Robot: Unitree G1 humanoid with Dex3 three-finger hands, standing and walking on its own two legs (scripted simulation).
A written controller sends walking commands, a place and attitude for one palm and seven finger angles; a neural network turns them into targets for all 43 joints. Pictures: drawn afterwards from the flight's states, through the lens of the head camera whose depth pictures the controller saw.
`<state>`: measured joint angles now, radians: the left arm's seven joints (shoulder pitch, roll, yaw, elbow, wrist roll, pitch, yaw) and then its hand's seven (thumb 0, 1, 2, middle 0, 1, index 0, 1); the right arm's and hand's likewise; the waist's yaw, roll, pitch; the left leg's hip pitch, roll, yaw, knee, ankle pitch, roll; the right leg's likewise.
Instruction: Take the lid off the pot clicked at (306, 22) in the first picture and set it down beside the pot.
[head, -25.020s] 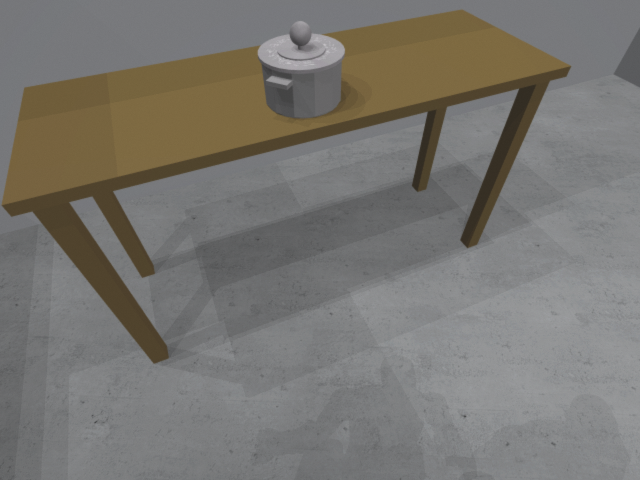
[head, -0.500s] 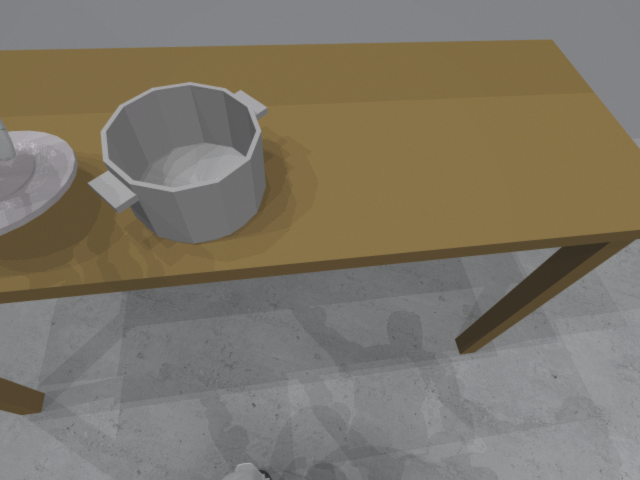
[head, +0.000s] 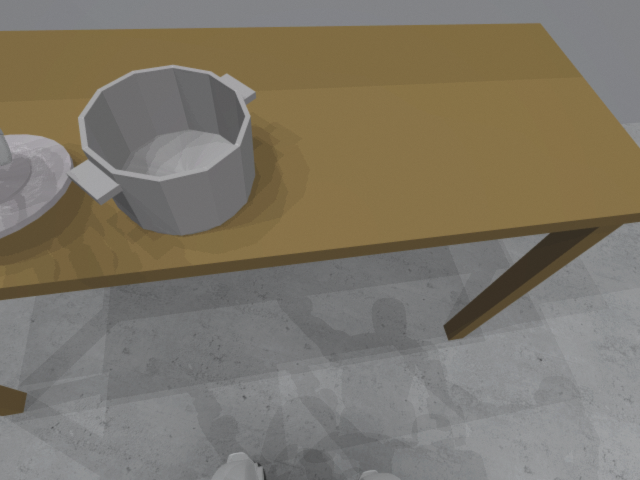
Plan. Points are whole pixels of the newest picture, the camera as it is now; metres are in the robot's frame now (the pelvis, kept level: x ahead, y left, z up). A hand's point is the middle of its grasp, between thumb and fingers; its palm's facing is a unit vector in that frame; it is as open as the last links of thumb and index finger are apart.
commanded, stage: lower the lid onto the table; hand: left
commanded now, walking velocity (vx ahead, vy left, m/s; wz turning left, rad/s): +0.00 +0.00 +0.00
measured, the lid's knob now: out of the picture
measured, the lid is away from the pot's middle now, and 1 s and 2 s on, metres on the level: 0.23 0.23 0.23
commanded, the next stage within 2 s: open the fingers wide in 0.12 s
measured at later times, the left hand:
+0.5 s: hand out of the picture +0.44 +0.37 +0.10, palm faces -0.43 -0.15 -0.89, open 6.4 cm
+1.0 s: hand out of the picture +0.44 +0.35 +0.11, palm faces -0.41 -0.13 -0.90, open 9.1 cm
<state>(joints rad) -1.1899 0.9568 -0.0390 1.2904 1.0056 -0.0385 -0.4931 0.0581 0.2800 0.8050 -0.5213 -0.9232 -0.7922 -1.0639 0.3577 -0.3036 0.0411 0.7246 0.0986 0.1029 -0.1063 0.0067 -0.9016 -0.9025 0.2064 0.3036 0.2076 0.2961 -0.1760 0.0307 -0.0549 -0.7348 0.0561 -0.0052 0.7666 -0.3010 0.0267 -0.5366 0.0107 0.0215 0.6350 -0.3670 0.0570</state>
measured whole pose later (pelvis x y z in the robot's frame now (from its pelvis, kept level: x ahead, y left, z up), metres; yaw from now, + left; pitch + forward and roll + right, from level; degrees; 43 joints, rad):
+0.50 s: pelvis -0.01 +0.00 -0.01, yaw +0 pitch +15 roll -5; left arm -1.00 0.93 0.05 1.10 1.01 -0.13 -0.44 0.05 0.32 0.75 -0.50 -0.94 -0.77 -1.08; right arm 0.31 -0.28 0.03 0.67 0.09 0.19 -0.09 0.01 -0.90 -0.90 0.21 0.30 0.21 0.30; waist -0.14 0.03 -0.07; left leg -0.77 0.05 -0.02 0.81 -0.31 0.03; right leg -0.57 0.01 0.01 0.68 -0.38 0.05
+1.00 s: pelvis -0.02 +0.00 -0.01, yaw +1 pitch +14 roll -4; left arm -1.09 0.91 -0.03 1.14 1.00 -0.10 -0.42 0.00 0.16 0.69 -0.42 -0.91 -0.50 -0.94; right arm 0.31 -0.29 0.03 0.69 0.10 0.17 -0.10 0.01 -0.90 -0.90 0.21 0.30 0.21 0.30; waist -0.14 0.03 -0.06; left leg -0.76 0.05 -0.02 0.80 -0.29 0.03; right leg -0.57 0.01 0.01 0.69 -0.38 0.05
